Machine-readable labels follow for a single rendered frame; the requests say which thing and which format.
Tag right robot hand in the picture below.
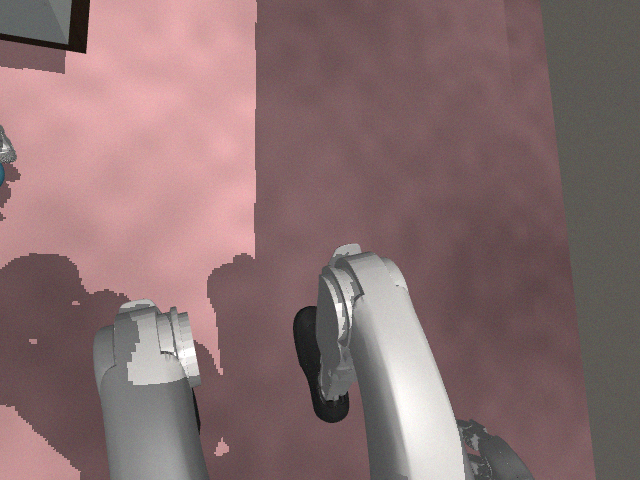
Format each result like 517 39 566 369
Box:
456 419 535 480

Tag left robot hand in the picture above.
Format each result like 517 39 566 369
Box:
0 125 17 163

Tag right robot foot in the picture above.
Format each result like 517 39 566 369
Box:
293 306 349 423

